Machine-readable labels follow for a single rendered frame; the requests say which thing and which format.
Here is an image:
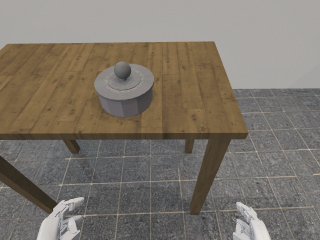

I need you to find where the robot left hand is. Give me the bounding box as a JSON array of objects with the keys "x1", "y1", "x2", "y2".
[{"x1": 36, "y1": 197, "x2": 85, "y2": 240}]

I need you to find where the robot right hand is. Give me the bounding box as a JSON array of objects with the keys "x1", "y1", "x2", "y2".
[{"x1": 233, "y1": 202, "x2": 271, "y2": 240}]

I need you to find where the table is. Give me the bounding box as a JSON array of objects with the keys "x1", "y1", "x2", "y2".
[{"x1": 0, "y1": 41, "x2": 249, "y2": 215}]

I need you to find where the lid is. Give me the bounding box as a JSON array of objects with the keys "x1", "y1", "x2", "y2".
[{"x1": 94, "y1": 63, "x2": 154, "y2": 102}]

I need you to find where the knob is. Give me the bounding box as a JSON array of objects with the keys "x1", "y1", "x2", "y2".
[{"x1": 114, "y1": 61, "x2": 132, "y2": 79}]

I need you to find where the pot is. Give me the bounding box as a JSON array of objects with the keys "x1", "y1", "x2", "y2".
[{"x1": 98, "y1": 89, "x2": 153, "y2": 117}]

